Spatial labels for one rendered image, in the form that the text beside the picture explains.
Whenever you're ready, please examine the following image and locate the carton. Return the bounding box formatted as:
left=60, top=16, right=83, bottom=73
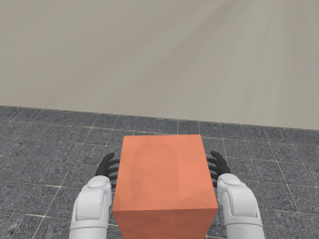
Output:
left=112, top=134, right=218, bottom=239

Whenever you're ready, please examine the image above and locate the robot right forearm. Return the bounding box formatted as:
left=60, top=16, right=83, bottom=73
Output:
left=217, top=173, right=265, bottom=239

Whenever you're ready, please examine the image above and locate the robot left forearm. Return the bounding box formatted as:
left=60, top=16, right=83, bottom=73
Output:
left=69, top=175, right=112, bottom=239

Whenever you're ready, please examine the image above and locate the left robot hand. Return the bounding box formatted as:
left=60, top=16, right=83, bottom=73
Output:
left=95, top=152, right=121, bottom=189

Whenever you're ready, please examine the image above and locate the right robot hand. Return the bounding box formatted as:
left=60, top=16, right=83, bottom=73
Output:
left=206, top=150, right=231, bottom=188

